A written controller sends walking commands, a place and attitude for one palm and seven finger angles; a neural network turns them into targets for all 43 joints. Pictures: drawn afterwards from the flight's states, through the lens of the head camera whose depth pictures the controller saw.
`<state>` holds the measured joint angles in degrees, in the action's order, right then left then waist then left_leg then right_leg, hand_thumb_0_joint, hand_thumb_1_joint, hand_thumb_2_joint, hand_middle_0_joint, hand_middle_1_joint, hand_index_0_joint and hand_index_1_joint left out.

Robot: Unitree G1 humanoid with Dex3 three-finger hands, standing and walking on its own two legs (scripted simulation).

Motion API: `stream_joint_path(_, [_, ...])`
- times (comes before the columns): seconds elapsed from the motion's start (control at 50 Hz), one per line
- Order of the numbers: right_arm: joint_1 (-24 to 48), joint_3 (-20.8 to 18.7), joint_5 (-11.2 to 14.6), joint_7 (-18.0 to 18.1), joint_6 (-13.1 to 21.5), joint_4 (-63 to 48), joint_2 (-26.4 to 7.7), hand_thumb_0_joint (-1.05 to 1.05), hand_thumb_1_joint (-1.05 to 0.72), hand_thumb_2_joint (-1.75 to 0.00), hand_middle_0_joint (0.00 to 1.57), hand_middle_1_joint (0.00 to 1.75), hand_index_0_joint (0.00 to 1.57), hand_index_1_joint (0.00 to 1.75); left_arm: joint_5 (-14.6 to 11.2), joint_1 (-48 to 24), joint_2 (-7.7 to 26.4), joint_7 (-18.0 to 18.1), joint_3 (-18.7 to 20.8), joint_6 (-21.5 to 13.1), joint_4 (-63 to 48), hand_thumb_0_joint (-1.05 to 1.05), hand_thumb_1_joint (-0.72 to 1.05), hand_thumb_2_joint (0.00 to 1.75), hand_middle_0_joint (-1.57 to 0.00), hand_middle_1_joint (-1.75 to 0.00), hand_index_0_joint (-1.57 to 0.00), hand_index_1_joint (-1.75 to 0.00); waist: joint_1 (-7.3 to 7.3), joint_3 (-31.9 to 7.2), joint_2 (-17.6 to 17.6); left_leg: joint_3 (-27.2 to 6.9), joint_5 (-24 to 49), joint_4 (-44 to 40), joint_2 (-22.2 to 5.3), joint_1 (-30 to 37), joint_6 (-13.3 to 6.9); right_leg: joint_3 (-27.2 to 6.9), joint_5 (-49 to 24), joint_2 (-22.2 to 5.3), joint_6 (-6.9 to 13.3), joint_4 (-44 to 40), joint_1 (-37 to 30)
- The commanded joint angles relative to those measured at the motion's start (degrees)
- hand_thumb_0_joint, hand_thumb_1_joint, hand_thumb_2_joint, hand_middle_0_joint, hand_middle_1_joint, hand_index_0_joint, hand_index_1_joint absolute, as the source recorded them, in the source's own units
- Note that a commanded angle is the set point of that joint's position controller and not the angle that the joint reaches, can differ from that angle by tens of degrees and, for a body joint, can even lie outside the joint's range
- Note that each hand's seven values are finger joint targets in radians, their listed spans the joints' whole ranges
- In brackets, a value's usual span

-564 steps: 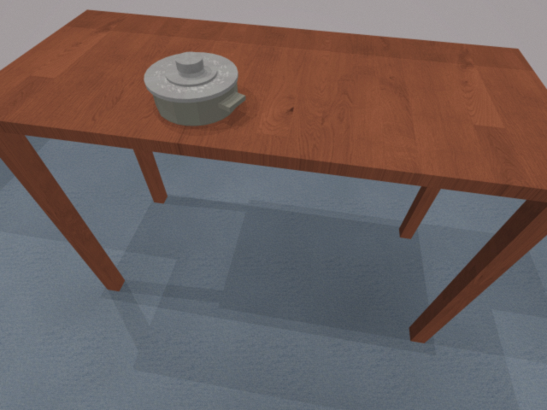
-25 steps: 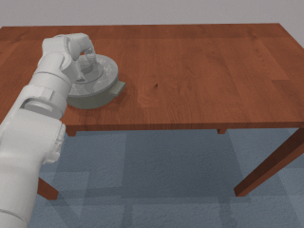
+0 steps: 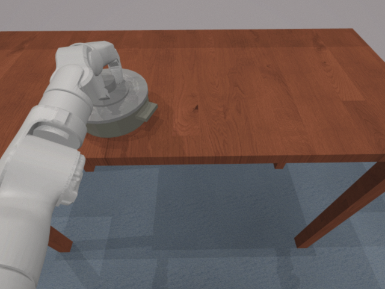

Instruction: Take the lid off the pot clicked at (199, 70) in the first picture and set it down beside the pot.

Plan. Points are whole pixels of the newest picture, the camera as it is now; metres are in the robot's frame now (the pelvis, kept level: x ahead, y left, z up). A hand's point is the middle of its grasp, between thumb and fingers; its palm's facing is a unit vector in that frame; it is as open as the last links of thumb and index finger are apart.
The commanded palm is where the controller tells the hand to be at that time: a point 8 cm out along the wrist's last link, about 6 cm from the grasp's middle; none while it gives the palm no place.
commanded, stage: close the fingers and squeeze the knob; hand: left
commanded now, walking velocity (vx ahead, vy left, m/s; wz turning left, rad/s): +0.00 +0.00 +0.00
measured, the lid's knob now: (103, 83) +0.52 +0.17 +0.16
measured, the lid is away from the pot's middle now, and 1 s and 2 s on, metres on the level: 0.01 0.01 0.02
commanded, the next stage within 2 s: lift the lid straight up in 0.90 s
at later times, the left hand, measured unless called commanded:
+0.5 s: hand (99, 81) +0.49 +0.16 +0.18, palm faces -0.38 -0.11 -0.92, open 8.0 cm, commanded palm +0.48 +0.17 +0.23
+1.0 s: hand (99, 82) +0.49 +0.16 +0.18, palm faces -0.36 -0.09 -0.93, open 8.0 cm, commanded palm +0.48 +0.16 +0.23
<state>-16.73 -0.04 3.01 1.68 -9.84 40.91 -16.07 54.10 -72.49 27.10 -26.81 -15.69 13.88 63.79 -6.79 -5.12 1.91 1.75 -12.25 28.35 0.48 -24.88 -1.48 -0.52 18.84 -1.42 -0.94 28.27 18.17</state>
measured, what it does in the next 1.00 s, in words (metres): stands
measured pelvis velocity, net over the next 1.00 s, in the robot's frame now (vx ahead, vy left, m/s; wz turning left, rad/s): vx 0.00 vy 0.00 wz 0.00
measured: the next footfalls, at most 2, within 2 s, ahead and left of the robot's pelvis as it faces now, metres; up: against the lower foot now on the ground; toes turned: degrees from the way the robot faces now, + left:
none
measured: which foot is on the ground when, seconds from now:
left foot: down 0.00-1.00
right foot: down 0.00-1.00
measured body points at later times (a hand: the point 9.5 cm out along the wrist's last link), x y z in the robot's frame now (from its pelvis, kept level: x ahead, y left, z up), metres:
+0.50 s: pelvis +0.01 +0.00 +0.00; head +0.04 -0.01 +0.45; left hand +0.51 +0.17 +0.23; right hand +0.05 -0.27 -0.13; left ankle +0.01 +0.11 -0.74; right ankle -0.06 -0.13 -0.74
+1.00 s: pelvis +0.00 +0.00 +0.00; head +0.04 -0.01 +0.45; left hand +0.50 +0.16 +0.23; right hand +0.05 -0.27 -0.13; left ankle +0.01 +0.11 -0.74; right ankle -0.06 -0.13 -0.74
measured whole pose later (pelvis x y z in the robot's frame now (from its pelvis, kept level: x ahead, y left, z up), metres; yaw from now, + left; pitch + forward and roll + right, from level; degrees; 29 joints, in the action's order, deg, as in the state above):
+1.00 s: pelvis +0.00 +0.00 +0.00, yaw +0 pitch +9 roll +0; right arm -16.5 0.4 3.0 1.8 -10.3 40.3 -15.4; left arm 54.2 -72.1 27.3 -26.9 -14.4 14.1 63.0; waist -6.8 -5.3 2.0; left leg 1.9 -12.8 28.8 0.5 -25.0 -1.6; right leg -0.8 19.0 -1.4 -1.1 28.2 18.1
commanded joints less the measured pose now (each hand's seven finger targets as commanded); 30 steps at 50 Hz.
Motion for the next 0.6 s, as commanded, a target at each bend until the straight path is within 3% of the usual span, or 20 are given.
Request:
stream_joint_path(0.0, [-1.2,-2.7,-0.2,0.7,1.2,-4.4,-9.1,0.00,-0.90,-0.90,0.20,0.30,0.20,0.30,-0.3,-31.0,10.6,1.3,2.5,0.5,-8.4,0.00,0.23,0.89,-0.64,-1.03,-0.64,-1.03,-1.02,-18.7,-3.0,-0.7,18.5,1.2,3.1,19.7,-3.2,2.3,-23.3,4.9,2.9,-2.9,3.0])
stream_joint_path(0.02, [-1.4,-2.5,-0.4,0.7,1.3,-4.4,-8.8,0.00,-0.90,-0.90,0.20,0.30,0.20,0.30,0.6,-31.3,11.4,1.3,2.9,0.7,-7.5,0.00,0.25,0.88,-0.65,-1.03,-0.65,-1.03,-0.82,-19.5,-2.5,-0.7,17.7,1.0,3.3,19.4,-3.2,2.0,-23.0,4.9,2.7,-2.6,2.5])
stream_joint_path(0.04, [-1.6,-2.4,-0.3,1.0,1.3,-4.2,-8.7,0.00,-0.90,-0.90,0.20,0.30,0.20,0.30,0.7,-30.3,12.3,1.3,3.6,0.8,-5.6,0.00,0.26,0.87,-0.66,-1.04,-0.66,-1.04,-0.96,-18.6,-4.3,-0.5,16.6,1.0,3.4,18.2,-3.3,2.0,-23.4,4.9,2.6,-2.7,2.0])
stream_joint_path(0.1, [-2.0,-2.7,-0.2,0.8,1.2,-4.1,-9.0,0.00,-0.90,-0.90,0.20,0.30,0.20,0.30,-0.1,-31.0,7.6,1.0,0.0,0.7,-7.1,0.00,0.30,0.83,-0.68,-1.05,-0.68,-1.05,-1.48,-18.5,-2.0,-0.8,19.9,1.5,3.1,19.7,-3.1,2.5,-23.7,4.9,2.9,-2.6,4.2])
stream_joint_path(0.12, [-2.1,-2.7,-0.6,0.7,1.2,-4.1,-9.0,0.00,-0.90,-0.90,0.20,0.30,0.20,0.30,0.8,-31.1,11.0,1.2,3.1,0.5,-7.7,0.00,0.32,0.82,-0.69,-1.05,-0.69,-1.05,-0.87,-20.9,-2.9,-0.9,19.9,1.8,3.0,20.3,-3.1,2.2,-23.8,5.0,2.6,-2.2,2.8])
stream_joint_path(0.14, [-2.1,-2.7,-0.6,0.8,1.3,-4.4,-8.9,0.00,-0.90,-0.90,0.20,0.30,0.20,0.30,1.2,-31.1,12.2,1.2,3.8,0.2,-8.1,0.00,0.33,0.81,-0.70,-1.05,-0.70,-1.05,-0.88,-21.8,-3.2,-0.6,21.0,2.2,3.2,20.3,-3.3,1.8,-25.4,4.9,2.6,-2.0,2.0])
stream_joint_path(0.2, [-2.2,-2.9,-0.4,0.7,1.3,-4.7,-8.9,0.00,-0.90,-0.90,0.20,0.30,0.20,0.30,-0.2,-29.1,9.1,0.7,1.7,0.0,-8.1,0.00,0.38,0.76,-0.73,-1.05,-0.73,-1.05,-1.12,-20.2,-3.6,-0.3,22.2,2.4,3.2,19.8,-3.4,2.2,-26.6,4.9,2.6,-2.2,2.4])
stream_joint_path(0.22, [-2.0,-2.8,-0.4,0.6,1.0,-4.6,-8.9,0.00,-0.90,-0.90,0.20,0.30,0.20,0.30,0.5,-30.1,11.9,0.8,3.7,-0.1,-9.0,0.00,0.40,0.74,-0.74,-1.05,-0.74,-1.05,-0.74,-21.5,-4.0,-0.5,23.0,2.4,3.0,20.0,-3.4,1.9,-26.8,4.8,2.4,-1.9,1.5])
stream_joint_path(0.28, [-2.0,-2.7,-0.2,0.7,0.9,-4.8,-8.8,0.00,-0.90,-0.90,0.20,0.30,0.20,0.30,0.5,-28.6,11.0,0.4,2.6,0.3,-7.0,0.00,0.40,0.74,-0.74,-1.05,-0.75,-1.05,-1.04,-18.4,-4.3,-0.1,20.1,2.0,3.2,18.5,-3.4,2.2,-25.5,4.9,2.3,-2.3,2.4])
stream_joint_path(0.3, [-2.2,-2.9,-0.2,0.6,0.9,-4.8,-9.1,0.00,-0.90,-0.90,0.20,0.30,0.20,0.30,-0.2,-28.0,10.8,0.6,2.6,0.0,-7.8,0.00,0.38,0.76,-0.72,-1.04,-0.74,-1.05,-0.78,-19.0,-3.6,-0.3,22.0,2.3,3.1,19.0,-3.3,2.3,-26.2,4.9,2.6,-2.2,2.4])
stream_joint_path(0.34, [-2.0,-2.5,-0.2,0.8,0.8,-5.0,-8.8,0.00,-0.90,-0.90,0.20,0.30,0.20,0.30,0.9,-28.1,13.2,0.9,4.0,-0.1,-6.7,0.00,0.35,0.79,-0.70,-1.03,-0.73,-1.04,-0.65,-18.7,-4.1,-0.2,19.9,2.1,3.2,18.0,-3.4,2.0,-25.4,4.9,2.4,-2.1,1.8])
stream_joint_path(0.36, [-1.7,-2.4,-0.1,0.8,0.7,-5.1,-8.7,0.00,-0.90,-0.90,0.20,0.30,0.20,0.30,0.9,-28.5,12.1,0.7,2.8,0.1,-6.5,0.00,0.35,0.81,-0.69,-1.03,-0.73,-1.04,-0.86,-18.3,-4.8,0.0,18.1,1.7,3.4,17.1,-3.4,2.0,-24.7,4.8,2.3,-2.4,1.6])
stream_joint_path(0.4, [-1.9,-2.6,-0.2,0.8,0.9,-5.5,-9.0,0.00,-0.90,-0.90,0.20,0.30,0.20,0.30,0.3,-27.5,13.2,1.0,4.0,-0.3,-7.6,0.00,0.34,0.82,-0.69,-1.03,-0.73,-1.03,-0.27,-19.2,-3.5,0.0,20.7,2.3,3.3,17.8,-3.4,2.1,-26.5,4.7,2.6,-1.9,1.1])
stream_joint_path(0.42, [-1.5,-2.5,-0.3,0.7,0.7,-5.6,-8.8,0.00,-0.90,-0.90,0.20,0.30,0.20,0.30,1.0,-28.7,14.7,1.1,5.0,-0.4,-9.4,0.00,0.35,0.83,-0.69,-1.03,-0.73,-1.03,0.02,-21.7,-3.1,-0.2,20.9,2.1,3.1,18.6,-3.3,1.8,-26.2,4.6,2.4,-1.6,0.1])
stream_joint_path(0.46, [-1.5,-2.6,-0.3,0.7,0.9,-6.1,-8.5,0.00,-0.90,-0.90,0.20,0.30,0.20,0.30,1.2,-27.6,14.5,1.0,5.0,-0.7,-9.5,0.00,0.35,0.84,-0.69,-1.03,-0.74,-1.03,0.18,-21.6,-2.9,-0.2,22.3,2.4,3.0,19.1,-3.3,1.8,-26.5,4.6,2.4,-1.6,0.2])
stream_joint_path(0.5, [-1.4,-2.8,-0.2,0.5,0.8,-6.3,-8.6,0.00,-0.90,-0.90,0.20,0.30,0.20,0.30,0.3,-26.9,12.1,1.0,3.4,-0.8,-10.4,0.00,0.37,0.86,-0.69,-1.03,-0.75,-1.03,-0.03,-20.5,-2.5,-0.5,24.6,2.9,2.8,19.7,-3.3,2.2,-27.0,4.7,2.6,-1.7,1.4])
stream_joint_path(0.58, [-1.2,-2.3,0.1,0.9,0.6,-5.8,-8.7,0.00,-0.90,-0.90,0.20,0.30,0.20,0.30,1.2,-27.1,15.1,1.2,4.9,0.1,-6.8,0.00,0.40,0.88,-0.71,-1.03,-0.76,-1.03,-0.21,-17.6,-4.0,0.1,18.0,1.5,3.0,16.8,-3.2,2.0,-24.1,4.7,2.4,-2.3,1.3])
